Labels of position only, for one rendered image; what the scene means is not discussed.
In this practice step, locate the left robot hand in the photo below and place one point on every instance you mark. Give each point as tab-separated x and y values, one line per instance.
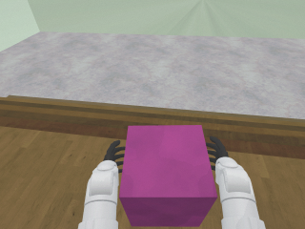
111	154

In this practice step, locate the robot right forearm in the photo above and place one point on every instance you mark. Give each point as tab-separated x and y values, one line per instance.
236	196

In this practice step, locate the carton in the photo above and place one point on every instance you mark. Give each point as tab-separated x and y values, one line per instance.
167	178

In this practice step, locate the robot left forearm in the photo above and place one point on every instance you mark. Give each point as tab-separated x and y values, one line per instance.
101	198

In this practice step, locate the right robot hand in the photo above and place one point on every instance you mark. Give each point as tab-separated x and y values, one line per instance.
219	152

